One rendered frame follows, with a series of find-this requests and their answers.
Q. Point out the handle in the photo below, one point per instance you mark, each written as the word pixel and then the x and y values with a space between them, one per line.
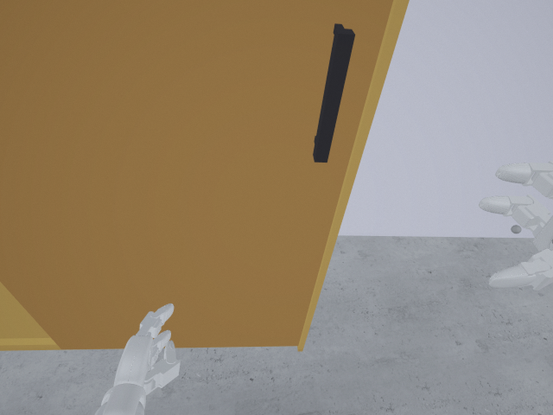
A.
pixel 336 76

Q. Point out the right robot hand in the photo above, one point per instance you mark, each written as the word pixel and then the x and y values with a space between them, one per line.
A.
pixel 529 213

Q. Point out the left robot forearm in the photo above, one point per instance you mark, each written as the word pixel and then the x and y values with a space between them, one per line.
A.
pixel 123 399

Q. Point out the wardrobe door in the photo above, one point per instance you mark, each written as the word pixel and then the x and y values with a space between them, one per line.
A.
pixel 161 151
pixel 15 321

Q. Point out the left robot hand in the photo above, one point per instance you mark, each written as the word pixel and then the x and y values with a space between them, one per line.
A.
pixel 137 364

